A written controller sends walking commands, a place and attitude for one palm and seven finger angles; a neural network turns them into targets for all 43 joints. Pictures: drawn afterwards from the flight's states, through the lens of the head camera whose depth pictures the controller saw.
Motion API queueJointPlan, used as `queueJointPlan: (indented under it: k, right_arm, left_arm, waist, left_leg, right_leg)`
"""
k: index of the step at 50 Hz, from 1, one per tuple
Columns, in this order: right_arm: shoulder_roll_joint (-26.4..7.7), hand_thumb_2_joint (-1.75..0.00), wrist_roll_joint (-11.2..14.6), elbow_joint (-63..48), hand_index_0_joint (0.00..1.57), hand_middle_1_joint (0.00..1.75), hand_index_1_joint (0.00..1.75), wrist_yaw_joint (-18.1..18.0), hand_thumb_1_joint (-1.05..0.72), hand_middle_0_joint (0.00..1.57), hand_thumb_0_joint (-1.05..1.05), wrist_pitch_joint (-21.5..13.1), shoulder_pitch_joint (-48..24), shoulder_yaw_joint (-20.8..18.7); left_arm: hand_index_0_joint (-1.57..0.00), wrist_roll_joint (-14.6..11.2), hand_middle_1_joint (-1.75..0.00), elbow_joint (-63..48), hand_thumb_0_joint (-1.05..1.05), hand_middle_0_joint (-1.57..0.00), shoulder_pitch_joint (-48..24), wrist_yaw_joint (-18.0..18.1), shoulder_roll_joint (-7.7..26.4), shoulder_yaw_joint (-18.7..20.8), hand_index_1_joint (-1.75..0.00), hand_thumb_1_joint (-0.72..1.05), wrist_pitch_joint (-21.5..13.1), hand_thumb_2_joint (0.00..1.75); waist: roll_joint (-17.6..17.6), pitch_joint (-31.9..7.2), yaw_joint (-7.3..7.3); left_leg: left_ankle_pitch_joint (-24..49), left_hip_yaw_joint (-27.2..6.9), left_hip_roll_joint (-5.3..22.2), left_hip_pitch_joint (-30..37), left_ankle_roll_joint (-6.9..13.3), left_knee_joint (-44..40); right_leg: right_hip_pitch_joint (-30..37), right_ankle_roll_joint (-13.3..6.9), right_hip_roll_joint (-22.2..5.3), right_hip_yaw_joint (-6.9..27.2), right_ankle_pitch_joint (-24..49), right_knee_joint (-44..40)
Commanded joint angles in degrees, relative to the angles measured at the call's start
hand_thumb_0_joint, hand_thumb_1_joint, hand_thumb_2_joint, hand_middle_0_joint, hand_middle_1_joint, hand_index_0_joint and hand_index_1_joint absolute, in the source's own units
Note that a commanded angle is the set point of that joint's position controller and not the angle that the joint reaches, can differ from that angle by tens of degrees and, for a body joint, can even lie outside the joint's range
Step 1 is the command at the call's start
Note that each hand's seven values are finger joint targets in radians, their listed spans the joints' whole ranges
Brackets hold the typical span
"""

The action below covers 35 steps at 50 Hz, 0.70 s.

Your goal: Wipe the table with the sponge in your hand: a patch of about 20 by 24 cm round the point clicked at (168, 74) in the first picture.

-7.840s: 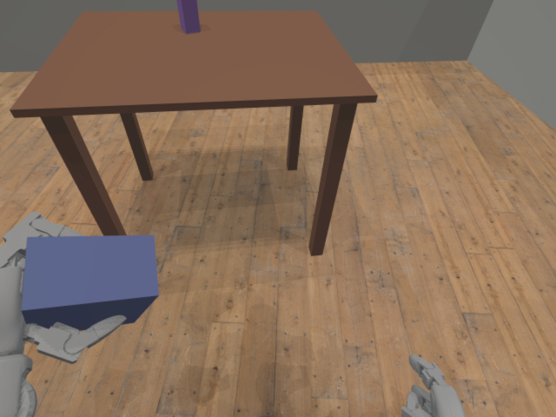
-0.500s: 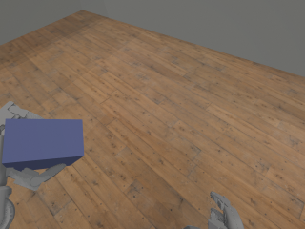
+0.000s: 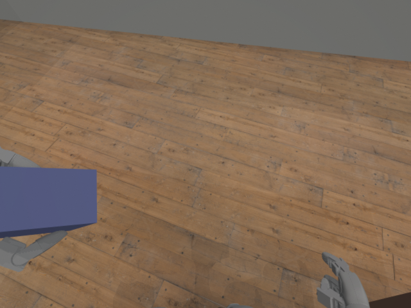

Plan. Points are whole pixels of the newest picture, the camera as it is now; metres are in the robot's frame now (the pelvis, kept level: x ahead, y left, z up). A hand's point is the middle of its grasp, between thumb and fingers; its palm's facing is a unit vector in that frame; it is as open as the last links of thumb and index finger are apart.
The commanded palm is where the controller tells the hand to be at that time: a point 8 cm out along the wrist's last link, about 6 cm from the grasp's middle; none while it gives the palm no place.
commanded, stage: turn to face it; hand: left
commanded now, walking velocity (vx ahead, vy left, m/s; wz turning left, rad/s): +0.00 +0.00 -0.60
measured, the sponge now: (51, 205) +0.22 +0.22 +0.17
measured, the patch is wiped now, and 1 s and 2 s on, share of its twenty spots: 0.00 0.00 0.00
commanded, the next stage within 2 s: none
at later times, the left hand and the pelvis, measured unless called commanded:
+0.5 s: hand (177, 229) +0.20 +0.05 +0.17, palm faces +0.01 -0.82 -0.58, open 10.8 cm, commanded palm +0.14 +0.13 +0.19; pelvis -0.10 -0.08 +0.00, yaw -18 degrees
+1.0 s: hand (201, 289) +0.13 +0.02 +0.18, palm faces -0.10 -0.87 -0.48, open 10.8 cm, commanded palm +0.11 +0.07 +0.19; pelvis -0.18 -0.07 +0.00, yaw -35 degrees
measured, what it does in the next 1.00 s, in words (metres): walks backwards, turning right: left foot, then right foot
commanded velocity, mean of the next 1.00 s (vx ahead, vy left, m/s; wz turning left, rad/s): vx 0.00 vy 0.00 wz -0.60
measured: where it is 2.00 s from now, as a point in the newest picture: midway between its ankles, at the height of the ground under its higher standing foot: outside the picture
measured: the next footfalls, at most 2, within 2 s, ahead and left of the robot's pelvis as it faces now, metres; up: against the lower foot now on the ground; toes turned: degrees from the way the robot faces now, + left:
left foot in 0.02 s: +0.04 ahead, +0.14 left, +0.00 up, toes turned +4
right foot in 0.32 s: -0.04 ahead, -0.17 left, +0.00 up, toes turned -18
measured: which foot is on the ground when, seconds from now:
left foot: up 0.00-0.00, down 0.02-0.32, up 0.34-0.84, down 0.86-1.00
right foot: down 0.00-0.04, up 0.06-0.30, down 0.32-0.88, up 0.90-1.00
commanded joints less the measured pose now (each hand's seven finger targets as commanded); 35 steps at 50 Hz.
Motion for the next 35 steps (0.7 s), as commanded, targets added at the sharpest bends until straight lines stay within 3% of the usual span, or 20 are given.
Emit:
queueJointPlan:
  k: [1,2,3,4,5,7,8,12,14,15,16,17,18,19,20,21,23,26,29,35]
  right_arm:
    - [-3.9,-0.9,-0.3,-9.1,0.2,0.3,0.3,-0.9,-0.9,0.2,0.0,-3.1,-2.4,-0.2]
    - [-4.6,-0.9,-0.5,-9.8,0.2,0.3,0.3,-1.1,-0.9,0.2,0.0,-3.4,-3.1,-0.2]
    - [-3.4,-0.9,-0.1,-10.2,0.2,0.3,0.3,-1.4,-0.9,0.2,0.0,-4.0,-3.5,0.0]
    - [-2.0,-0.9,-0.8,-9.0,0.2,0.3,0.3,-1.3,-0.9,0.2,0.0,-4.6,-3.9,0.6]
    - [-2.0,-0.9,-0.9,-9.3,0.2,0.3,0.3,-1.0,-0.9,0.2,0.0,-4.9,-4.0,0.5]
    - [-2.9,-0.9,-0.2,-8.8,0.2,0.3,0.3,-0.1,-0.9,0.2,0.0,-6.0,-3.6,0.2]
    - [-2.9,-0.9,0.0,-8.8,0.2,0.3,0.3,-0.1,-0.9,0.2,0.0,-6.8,-3.5,0.3]
    - [-3.7,-0.9,-0.3,-8.5,0.2,0.3,0.3,0.4,-0.9,0.2,0.0,-8.9,-1.0,0.1]
    - [-3.3,-0.9,0.0,-8.3,0.2,0.3,0.3,0.5,-0.9,0.2,0.0,-9.1,0.0,0.1]
    - [-2.8,-0.9,0.3,-8.0,0.2,0.3,0.3,0.8,-0.9,0.2,0.0,-9.3,1.0,0.0]
    - [-0.9,-0.9,0.4,-8.5,0.2,0.3,0.3,0.7,-0.9,0.2,0.0,-9.3,-0.3,0.3]
    - [-0.1,-0.9,-0.2,-9.7,0.2,0.3,0.3,0.2,-0.9,0.2,0.0,-9.1,-4.3,1.3]
    - [-0.6,-0.9,0.0,-9.0,0.2,0.3,0.3,0.3,-0.9,0.2,0.0,-8.4,-6.6,1.0]
    - [-0.5,-0.9,0.2,-9.4,0.2,0.3,0.3,0.6,-0.9,0.2,0.0,-7.5,-5.9,0.7]
    - [0.9,-0.9,-0.2,-8.9,0.2,0.3,0.3,0.8,-0.9,0.2,0.0,-6.7,-6.2,1.8]
    - [1.5,-0.9,-0.4,-8.2,0.2,0.3,0.3,0.9,-0.9,0.2,0.0,-5.6,-6.3,2.5]
    - [1.1,-0.9,-0.3,-7.9,0.2,0.3,0.3,1.1,-0.9,0.2,0.0,-4.2,-7.1,2.2]
    - [-0.7,-0.9,-0.6,-8.1,0.2,0.3,0.3,0.7,-0.9,0.2,0.0,-3.3,-6.6,0.5]
    - [-1.2,-0.9,-0.3,-7.8,0.2,0.3,0.3,0.5,-0.9,0.2,0.0,-2.5,-6.2,-0.1]
    - [-2.9,-0.9,0.0,-8.8,0.2,0.3,0.3,0.4,-0.9,0.2,0.0,-1.3,-5.7,-0.1]
  left_arm:
    - [-1.2,0.0,-1.6,-8.5,0.0,-1.2,-6.1,0.9,5.3,2.2,-1.6,0.1,-2.1,1.3]
    - [-1.2,0.6,-1.6,-9.5,0.0,-1.2,-7.2,0.7,5.6,2.3,-1.6,0.1,-2.7,1.3]
    - [-1.2,1.6,-1.6,-11.6,0.0,-1.2,-10.4,0.9,7.0,1.9,-1.6,0.1,-3.0,1.3]
    - [-1.2,2.4,-1.6,-8.4,0.0,-1.2,-9.0,1.1,7.4,2.8,-1.6,0.1,-3.2,1.3]
    - [-1.2,2.5,-1.6,-9.7,0.0,-1.2,-10.6,0.8,5.9,0.9,-1.6,0.1,-3.2,1.3]
    - [-1.2,2.0,-1.6,-11.5,0.0,-1.2,-15.2,0.4,3.2,-2.8,-1.6,0.1,-2.9,1.3]
    - [-1.2,2.0,-1.6,-13.1,0.0,-1.2,-17.8,0.6,4.4,-2.4,-1.6,0.1,-2.8,1.3]
    - [-1.2,1.4,-1.6,-7.4,0.0,-1.2,-16.5,0.8,4.0,-2.1,-1.6,0.1,-2.3,1.3]
    - [-1.2,1.2,-1.6,-5.2,0.0,-1.2,-15.7,0.6,4.5,-1.0,-1.6,0.1,-1.8,1.3]
    - [-1.2,1.3,-1.6,-4.8,0.0,-1.2,-15.7,0.6,5.3,0.0,-1.6,0.1,-1.8,1.3]
    - [-1.2,1.3,-1.6,-4.9,0.0,-1.2,-15.2,0.9,8.6,2.6,-1.6,0.1,-2.2,1.3]
    - [-1.2,0.5,-1.6,-5.0,0.0,-1.2,-12.6,1.5,12.0,6.7,-1.6,0.1,-2.6,1.3]
    - [-1.2,-0.3,-1.6,-5.0,0.0,-1.2,-11.0,1.4,11.3,7.0,-1.6,0.1,-1.7,1.3]
    - [-1.2,-0.7,-1.6,-8.3,0.0,-1.2,-8.0,1.2,11.4,7.3,-1.6,0.1,-1.7,1.3]
    - [-1.2,-1.4,-1.6,-10.2,0.0,-1.2,-3.9,1.2,11.1,8.7,-1.6,0.1,-2.6,1.3]
    - [-1.2,-1.7,-1.6,-10.3,0.0,-1.2,-1.1,1.3,10.1,9.1,-1.6,0.1,-3.2,1.3]
    - [-1.2,-1.9,-1.6,-11.3,0.0,-1.2,1.1,1.5,9.2,9.1,-1.6,0.1,-3.9,1.3]
    - [-1.2,-1.9,-1.6,-11.8,0.0,-1.2,2.6,2.1,9.7,10.3,-1.6,0.1,-4.5,1.3]
    - [-1.2,-1.8,-1.6,-7.6,0.0,-1.2,4.2,2.1,8.3,9.3,-1.6,0.1,-3.7,1.3]
    - [-1.2,-1.0,-1.6,-6.1,0.0,-1.2,-0.8,1.6,6.7,4.6,-1.6,0.1,-2.1,1.3]
  waist:
    - [3.3,-8.6,0.65]
    - [14.4,-7.1,1.47]
    - [18.3,-6.6,2.06]
    - [18.6,-6.9,2.36]
    - [17.9,-4.1,1.97]
    - [18.7,-1.5,1.85]
    - [18.2,-1.5,2.05]
    - [17.4,-2.9,1.47]
    - [13.5,-5.4,1.67]
    - [6.5,-7.1,1.29]
    - [-8.2,-7.5,1.64]
    - [-18.6,-9.2,3.25]
    - [-14.0,-12.4,3.27]
    - [-10.2,-12.9,2.21]
    - [-5.8,-14.3,2.24]
    - [-3.7,-16.1,2.08]
    - [-2.8,-17.8,1.62]
    - [-2.2,-18.4,1.3]
    - [-3.2,-16.4,1.71]
    - [-4.9,-13.9,2.52]
  left_leg:
    - [2.1,-8.1,9.7,13.6,5.2,-17.1]
    - [9.3,-15.0,19.1,14.2,9.4,-20.2]
    - [17.1,-16.2,24.5,10.9,12.3,-20.9]
    - [12.6,-14.3,25.3,3.1,13.2,-21.9]
    - [11.3,-11.4,24.4,-1.4,13.5,-21.8]
    - [12.7,-1.8,21.0,-1.0,10.6,-20.3]
    - [12.3,1.9,20.1,-0.8,8.9,-19.7]
    - [9.8,3.1,19.8,-1.2,6.5,-14.4]
    - [9.4,4.8,17.5,-0.8,4.3,-5.3]
    - [6.8,6.4,14.2,-0.3,2.5,3.2]
    - [-6.9,6.9,7.7,-6.5,-0.1,15.4]
    - [-17.0,2.6,1.7,-17.2,-1.6,29.7]
    - [-13.1,-4.2,3.5,-16.5,-1.6,35.7]
    - [-9.2,-6.8,4.0,-17.5,-1.4,37.9]
    - [-6.8,-6.4,4.0,-20.2,-1.9,38.7]
    - [-4.9,-5.7,3.6,-20.8,-2.2,38.2]
    - [-3.4,-4.6,3.2,-18.9,-2.6,32.3]
    - [-2.3,-4.0,2.0,-15.6,-2.2,25.1]
    - [-2.5,-3.5,1.1,-11.4,-1.4,17.4]
    - [-5.4,-3.3,-1.1,-4.3,0.3,7.3]
  right_leg:
    - [-7.7,2.0,-8.9,14.2,-7.4,-2.3]
    - [-12.5,4.7,-3.3,6.6,-16.5,9.5]
    - [-12.2,6.2,-2.9,-0.1,-19.6,24.6]
    - [-9.1,6.6,-4.7,-0.6,-18.5,34.7]
    - [-8.2,7.1,-6.0,-0.6,-17.1,37.8]
    - [-7.7,7.9,-7.8,-4.0,-15.4,32.2]
    - [-5.9,8.3,-7.9,-5.9,-14.6,28.1]
    - [3.7,8.7,-6.1,-10.8,-17.0,12.9]
    - [9.8,8.4,-4.8,-12.1,-9.5,2.4]
    - [11.4,6.7,-7.5,-8.4,-3.1,-4.3]
    - [13.9,2.0,-15.9,5.9,14.1,-9.9]
    - [16.6,-4.0,-24.6,22.1,33.8,-11.2]
    - [15.8,-4.7,-26.4,23.3,34.4,-10.5]
    - [18.0,-5.1,-24.5,22.4,32.6,-8.8]
    - [23.0,-6.0,-22.4,19.3,36.7,-5.4]
    - [25.2,-5.2,-20.5,14.7,37.0,-4.2]
    - [26.8,-4.7,-19.4,11.6,37.4,-4.8]
    - [25.5,-5.5,-19.3,14.6,36.6,-6.6]
    - [20.9,-5.5,-18.0,16.3,28.2,-9.0]
    - [12.6,-4.5,-16.5,22.4,9.0,-14.7]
